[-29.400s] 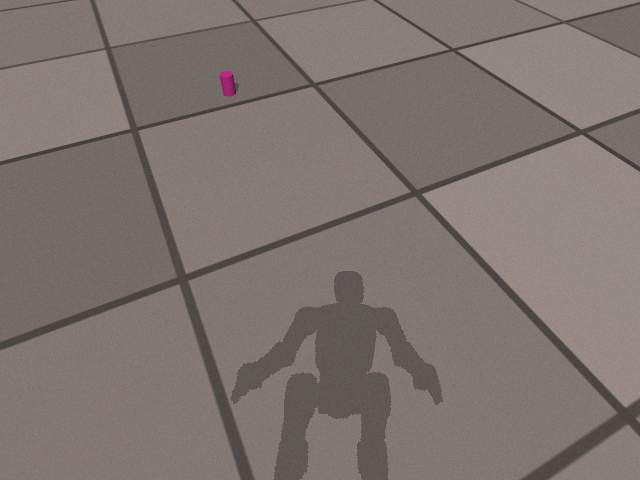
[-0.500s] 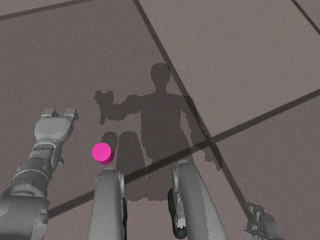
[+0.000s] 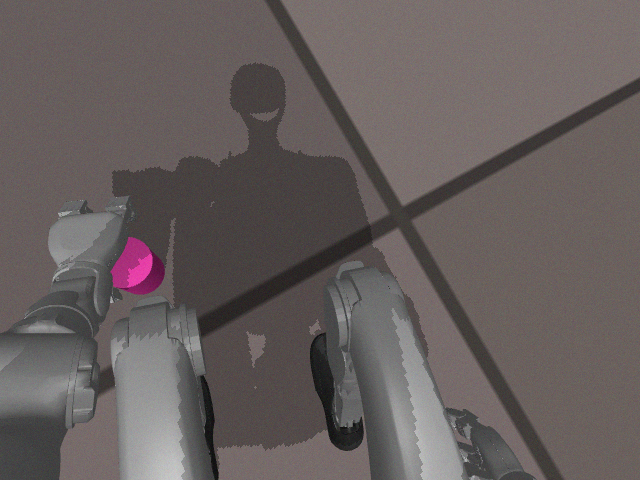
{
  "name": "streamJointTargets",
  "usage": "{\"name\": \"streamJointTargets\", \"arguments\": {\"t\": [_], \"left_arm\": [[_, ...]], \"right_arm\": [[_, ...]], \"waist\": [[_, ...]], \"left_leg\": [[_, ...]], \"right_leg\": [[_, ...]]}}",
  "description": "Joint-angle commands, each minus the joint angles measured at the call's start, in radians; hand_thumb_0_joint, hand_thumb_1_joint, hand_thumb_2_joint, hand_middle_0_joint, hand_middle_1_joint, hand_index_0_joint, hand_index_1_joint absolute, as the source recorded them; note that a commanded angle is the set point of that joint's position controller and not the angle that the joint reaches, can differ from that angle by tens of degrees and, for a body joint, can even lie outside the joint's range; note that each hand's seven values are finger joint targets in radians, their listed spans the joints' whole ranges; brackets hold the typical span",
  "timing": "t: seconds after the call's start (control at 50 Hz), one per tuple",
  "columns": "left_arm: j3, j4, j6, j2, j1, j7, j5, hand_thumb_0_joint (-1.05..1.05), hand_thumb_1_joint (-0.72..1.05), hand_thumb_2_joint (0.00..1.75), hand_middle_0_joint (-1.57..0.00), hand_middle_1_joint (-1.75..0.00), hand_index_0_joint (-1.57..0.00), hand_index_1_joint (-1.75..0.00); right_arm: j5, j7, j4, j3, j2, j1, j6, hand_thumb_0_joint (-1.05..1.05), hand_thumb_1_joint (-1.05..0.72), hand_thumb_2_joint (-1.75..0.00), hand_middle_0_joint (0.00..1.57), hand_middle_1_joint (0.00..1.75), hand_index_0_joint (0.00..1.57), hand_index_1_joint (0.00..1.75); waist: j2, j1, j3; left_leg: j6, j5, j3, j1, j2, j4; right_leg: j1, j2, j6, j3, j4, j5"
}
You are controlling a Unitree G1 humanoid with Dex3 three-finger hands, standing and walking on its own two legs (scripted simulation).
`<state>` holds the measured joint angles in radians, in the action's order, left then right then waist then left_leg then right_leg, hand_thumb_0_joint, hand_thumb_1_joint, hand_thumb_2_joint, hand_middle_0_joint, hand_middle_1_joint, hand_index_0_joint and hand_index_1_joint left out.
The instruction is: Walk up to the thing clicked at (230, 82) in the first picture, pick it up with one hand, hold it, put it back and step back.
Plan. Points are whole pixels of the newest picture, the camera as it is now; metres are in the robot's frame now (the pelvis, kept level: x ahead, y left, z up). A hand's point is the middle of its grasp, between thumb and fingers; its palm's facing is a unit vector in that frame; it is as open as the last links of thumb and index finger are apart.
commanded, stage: rest palm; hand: left
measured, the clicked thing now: (134, 267) +0.40 +0.20 -0.30
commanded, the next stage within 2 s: close in 1.42 s
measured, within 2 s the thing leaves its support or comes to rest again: neither
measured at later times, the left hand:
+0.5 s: hand (104, 261) +0.40 +0.23 -0.24, palm faces -0.48 -0.10 -0.87, open 13.0 cm
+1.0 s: hand (102, 258) +0.41 +0.23 -0.25, palm faces -0.47 -0.07 -0.88, open 13.4 cm
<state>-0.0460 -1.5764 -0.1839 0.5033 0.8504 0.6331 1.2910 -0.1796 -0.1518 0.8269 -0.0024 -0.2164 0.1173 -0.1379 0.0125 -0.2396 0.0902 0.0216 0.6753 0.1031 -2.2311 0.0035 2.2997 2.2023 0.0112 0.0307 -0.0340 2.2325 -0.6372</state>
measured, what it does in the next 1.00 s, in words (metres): stands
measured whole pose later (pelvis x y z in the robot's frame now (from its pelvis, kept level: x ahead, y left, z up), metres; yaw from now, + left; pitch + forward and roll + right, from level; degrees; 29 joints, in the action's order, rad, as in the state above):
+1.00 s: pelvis +0.01 +0.00 -0.05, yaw -2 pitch +31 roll -7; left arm -0.07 -1.75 -0.18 0.59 0.91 0.72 1.26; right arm -0.28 -0.33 0.89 -0.03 -0.29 0.12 -0.24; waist 0.01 -0.27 0.02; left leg 0.03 0.72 0.15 -2.31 -0.01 2.49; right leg 2.27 0.02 0.04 -0.06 2.39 -0.67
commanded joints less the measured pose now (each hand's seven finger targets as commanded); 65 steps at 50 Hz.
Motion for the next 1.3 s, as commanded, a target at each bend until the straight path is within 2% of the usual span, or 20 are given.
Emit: {"name": "streamJointTargets", "arguments": {"t": [0.0,0.08,0.18,0.24,0.28,0.36,0.44,0.54,0.6,0.72,0.76,0.8,0.84,0.86,0.9,0.98,1.02,1.1,1.2,1.28], "left_arm": [[-0.083,0.153,-0.018,0.247,0.307,0.1,0.003,0.0,-0.3,0.78,-0.23,-0.9,-0.24,-0.88],[-0.103,0.182,0.003,0.221,0.238,0.124,-0.014,0.0,-0.32,0.8,-0.21,-0.89,-0.23,-0.87],[-0.034,0.127,0.025,0.141,0.246,0.088,-0.045,0.0,-0.32,0.79,-0.23,-0.88,-0.24,-0.86],[-0.067,0.181,0.017,0.164,0.223,0.074,-0.068,0.0,-0.31,0.82,-0.23,-0.9,-0.25,-0.88],[-0.028,0.114,0.016,0.106,0.197,0.06,-0.075,0.0,-0.3,0.82,-0.22,-0.92,-0.24,-0.9],[-0.055,0.065,-0.005,0.148,0.209,0.047,-0.065,0.0,-0.34,0.81,-0.18,-0.95,-0.21,-0.92],[-0.035,0.026,-0.04,0.173,0.278,0.056,-0.028,0.0,-0.32,0.79,-0.18,-0.96,-0.22,-0.92],[-0.072,0.044,-0.063,0.237,0.31,0.11,0.027,0.0,-0.34,0.8,-0.16,-0.96,-0.2,-0.92],[-0.056,0.003,-0.05,0.207,0.303,0.148,0.04,0.0,-0.34,0.81,-0.17,-0.94,-0.2,-0.91],[-0.044,-0.049,-0.005,0.204,0.327,0.182,0.027,0.0,-0.34,0.89,-0.21,-0.94,-0.21,-0.93],[-0.015,-0.117,0.013,0.155,0.292,0.173,0.012,0.0,-0.34,0.89,-0.21,-0.95,-0.22,-0.94],[-0.065,-0.047,0.011,0.21,0.315,0.168,-0.006,0.0,-0.35,0.88,-0.21,-0.93,-0.21,-0.92],[-0.05,-0.073,0.009,0.188,0.33,0.155,-0.028,0.0,-0.35,0.87,-0.2,-0.94,-0.21,-0.93],[-0.046,-0.078,0.008,0.178,0.3,0.149,-0.033,0.0,-0.36,0.87,-0.19,-0.95,-0.2,-0.93],[-0.039,-0.077,-0.004,0.176,0.337,0.129,-0.033,0.0,-0.34,0.89,-0.21,-0.94,-0.22,-0.94],[-0.03,-0.074,-0.035,0.174,0.301,0.113,-0.049,0.0,-0.31,0.9,-0.24,-0.96,-0.25,-0.95],[0.006,-0.077,-0.049,0.138,0.317,0.113,-0.049,0.0,-0.3,0.88,-0.23,-0.96,-0.24,-0.95],[0.006,-0.061,-0.067,0.144,0.3,0.13,-0.038,0.0,-0.34,0.84,-0.2,-0.93,-0.22,-0.92],[-0.022,-0.079,-0.046,0.204,0.305,0.17,0.002,0.0,-0.33,0.89,-0.22,-0.97,-0.22,-0.96],[-0.038,-0.041,-0.023,0.191,0.305,0.205,-0.001,0.0,-0.33,0.91,-0.22,-0.97,-0.22,-0.96]], "right_arm": [[-0.022,-0.029,-0.019,0.074,-0.255,0.188,-0.027,0.0,-0.9,-0.9,0.2,0.3,0.2,0.3],[-0.03,-0.061,-0.007,0.094,-0.269,0.172,-0.029,0.0,-0.9,-0.9,0.2,0.3,0.2,0.3],[-0.032,-0.092,0.014,0.097,-0.282,0.199,-0.033,0.0,-0.9,-0.9,0.2,0.3,0.2,0.3],[-0.029,-0.101,0.04,0.109,-0.29,0.24,-0.032,0.0,-0.9,-0.9,0.2,0.3,0.2,0.3],[-0.026,-0.108,0.041,0.104,-0.287,0.233,-0.035,0.0,-0.9,-0.9,0.2,0.3,0.2,0.3],[-0.022,-0.11,0.053,0.087,-0.272,0.244,-0.03,0.0,-0.91,-0.9,0.2,0.3,0.2,0.3],[-0.035,-0.118,0.04,0.068,-0.278,0.208,-0.038,0.0,-0.91,-0.9,0.2,0.3,0.2,0.3],[-0.047,-0.117,0.041,0.065,-0.297,0.186,-0.042,0.0,-0.9,-0.9,0.2,0.3,0.2,0.3],[-0.06,-0.122,0.046,0.074,-0.308,0.157,-0.048,0.0,-0.9,-0.9,0.2,0.3,0.2,0.3],[-0.081,-0.143,0.054,0.062,-0.321,0.161,-0.067,0.0,-0.91,-0.9,0.2,0.3,0.2,0.3],[-0.082,-0.154,0.053,0.056,-0.321,0.148,-0.075,0.0,-0.91,-0.9,0.2,0.3,0.2,0.3],[-0.084,-0.156,0.063,0.058,-0.33,0.18,-0.081,0.0,-0.91,-0.9,0.2,0.3,0.2,0.3],[-0.091,-0.169,0.064,0.047,-0.32,0.19,-0.092,0.0,-0.91,-0.9,0.2,0.3,0.2,0.3],[-0.089,-0.172,0.065,0.049,-0.326,0.183,-0.096,0.0,-0.91,-0.9,0.2,0.3,0.2,0.3],[-0.093,-0.18,0.065,0.028,-0.309,0.199,-0.102,0.0,-0.91,-0.91,0.2,0.3,0.2,0.3],[-0.092,-0.184,0.064,0.028,-0.327,0.191,-0.117,0.0,-0.91,-0.91,0.2,0.3,0.2,0.3],[-0.096,-0.192,0.056,0.019,-0.317,0.181,-0.128,0.0,-0.91,-0.91,0.2,0.3,0.2,0.3],[-0.095,-0.198,0.055,0.02,-0.327,0.177,-0.136,0.0,-0.91,-0.91,0.2,0.3,0.2,0.3],[-0.093,-0.201,0.058,0.031,-0.341,0.177,-0.13,0.0,-0.91,-0.91,0.2,0.3,0.2,0.3],[-0.096,-0.203,0.07,0.047,-0.339,0.181,-0.125,0.0,-0.91,-0.91,0.2,0.3,0.2,0.3]], "waist": [[-0.287,0.003,0.678],[-0.323,0.01,0.723],[-0.29,-0.017,0.65],[-0.255,-0.002,0.684],[-0.185,-0.016,0.639],[-0.125,-0.013,0.607],[-0.145,-0.036,0.545],[-0.235,-0.026,0.548],[-0.238,-0.037,0.536],[-0.24,-0.063,0.519],[-0.216,-0.065,0.477],[-0.235,-0.057,0.53],[-0.232,-0.076,0.512],[-0.221,-0.06,0.523],[-0.22,-0.095,0.525],[-0.199,-0.078,0.517],[-0.201,-0.088,0.491],[-0.209,-0.081,0.511],[-0.205,-0.075,0.488],[-0.226,-0.063,0.514]], "left_leg": [[-0.033,-0.113,-0.1,0.491,-0.026,-0.199],[-0.027,-0.155,-0.106,0.516,-0.02,-0.173],[-0.033,-0.14,-0.093,0.45,-0.019,-0.146],[-0.034,-0.23,-0.095,0.444,-0.016,-0.121],[-0.044,-0.215,-0.093,0.382,-0.019,-0.104],[-0.055,-0.194,-0.09,0.319,-0.024,-0.084],[-0.055,-0.099,-0.084,0.293,-0.032,-0.08],[-0.043,-0.06,-0.083,0.362,-0.034,-0.096],[-0.043,-0.037,-0.083,0.334,-0.037,-0.091],[-0.043,-0.062,-0.074,0.333,-0.028,-0.085],[-0.044,-0.034,-0.068,0.302,-0.029,-0.091],[-0.042,-0.097,-0.069,0.336,-0.028,-0.084],[-0.041,-0.111,-0.065,0.334,-0.026,-0.071],[-0.042,-0.114,-0.065,0.334,-0.026,-0.072],[-0.042,-0.141,-0.062,0.339,-0.024,-0.055],[-0.044,-0.119,-0.062,0.309,-0.027,-0.048],[-0.043,-0.077,-0.054,0.303,-0.03,-0.055],[-0.04,-0.072,-0.05,0.321,-0.031,-0.064],[-0.043,-0.041,-0.066,0.283,-0.033,-0.06],[-0.041,-0.063,-0.069,0.296,-0.032,-0.073]], "right_leg": [[-0.325,0.016,-0.065,-0.093,-0.191,0.122],[-0.331,0.024,-0.057,-0.109,-0.152,0.174],[-0.29,0.025,-0.059,-0.122,-0.142,0.175],[-0.346,0.03,-0.053,-0.124,-0.128,0.262],[-0.357,0.036,-0.047,-0.121,-0.137,0.257],[-0.369,0.037,-0.044,-0.116,-0.134,0.235],[-0.308,0.04,-0.054,-0.123,-0.118,0.134],[-0.25,0.039,-0.057,-0.136,-0.1,0.076],[-0.231,0.042,-0.056,-0.135,-0.108,0.051],[-0.215,0.039,-0.054,-0.146,-0.095,0.094],[-0.202,0.04,-0.058,-0.146,-0.104,0.071],[-0.247,0.042,-0.055,-0.147,-0.102,0.142],[-0.248,0.035,-0.052,-0.151,-0.083,0.159],[-0.255,0.039,-0.053,-0.152,-0.091,0.162],[-0.276,0.039,-0.048,-0.159,-0.074,0.193],[-0.305,0.045,-0.049,-0.153,-0.097,0.168],[-0.269,0.043,-0.052,-0.161,-0.089,0.126],[-0.266,0.044,-0.054,-0.167,-0.091,0.119],[-0.258,0.049,-0.061,-0.147,-0.111,0.078],[-0.274,0.051,-0.06,-0.141,-0.125,0.101]]}}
